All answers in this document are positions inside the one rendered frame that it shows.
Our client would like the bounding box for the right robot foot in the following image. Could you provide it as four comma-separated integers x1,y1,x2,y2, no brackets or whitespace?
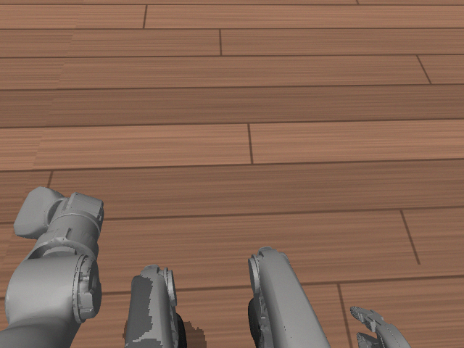
248,298,262,348

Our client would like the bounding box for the left robot hand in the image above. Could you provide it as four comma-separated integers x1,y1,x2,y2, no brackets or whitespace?
13,186,64,240

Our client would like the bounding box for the left robot arm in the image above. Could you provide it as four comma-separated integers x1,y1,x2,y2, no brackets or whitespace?
0,192,104,348

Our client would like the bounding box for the right robot hand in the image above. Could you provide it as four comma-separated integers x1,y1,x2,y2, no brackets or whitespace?
350,307,412,348

